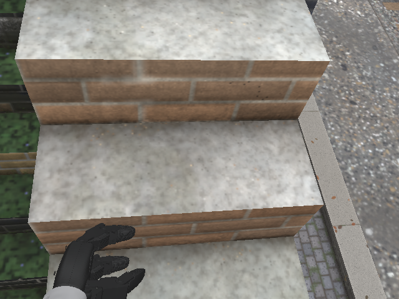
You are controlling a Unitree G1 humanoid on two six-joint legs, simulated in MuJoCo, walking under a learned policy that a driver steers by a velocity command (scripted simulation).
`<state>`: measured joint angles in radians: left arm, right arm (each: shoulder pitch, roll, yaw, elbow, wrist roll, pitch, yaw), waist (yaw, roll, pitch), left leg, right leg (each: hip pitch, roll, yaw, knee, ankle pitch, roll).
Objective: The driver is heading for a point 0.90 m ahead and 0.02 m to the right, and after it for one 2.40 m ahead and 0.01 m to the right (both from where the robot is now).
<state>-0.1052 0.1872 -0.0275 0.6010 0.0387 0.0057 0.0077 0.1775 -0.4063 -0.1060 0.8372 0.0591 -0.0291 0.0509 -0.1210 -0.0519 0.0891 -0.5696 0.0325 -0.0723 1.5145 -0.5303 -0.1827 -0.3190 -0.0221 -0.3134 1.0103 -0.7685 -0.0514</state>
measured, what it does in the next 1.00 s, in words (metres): climbs: left foot, then right foot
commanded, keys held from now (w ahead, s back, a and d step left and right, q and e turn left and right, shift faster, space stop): q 0.04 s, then no key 0.96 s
